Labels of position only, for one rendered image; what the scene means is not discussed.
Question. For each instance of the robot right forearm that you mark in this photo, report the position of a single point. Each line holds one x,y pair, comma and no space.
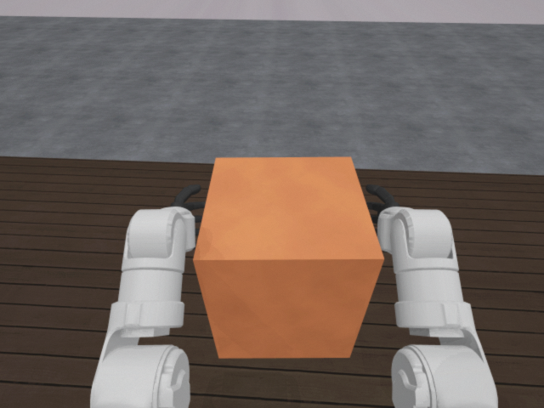
428,283

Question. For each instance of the carton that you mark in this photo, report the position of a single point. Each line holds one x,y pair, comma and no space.
287,257

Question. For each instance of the robot left hand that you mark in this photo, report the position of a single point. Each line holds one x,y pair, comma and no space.
183,196

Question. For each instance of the right robot upper arm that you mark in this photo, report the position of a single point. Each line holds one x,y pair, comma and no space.
441,376

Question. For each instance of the left robot upper arm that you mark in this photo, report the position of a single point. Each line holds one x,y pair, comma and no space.
143,376

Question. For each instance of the robot left forearm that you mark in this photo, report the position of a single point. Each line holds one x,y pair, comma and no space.
149,301

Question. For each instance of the robot right hand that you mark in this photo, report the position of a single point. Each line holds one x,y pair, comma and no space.
381,193

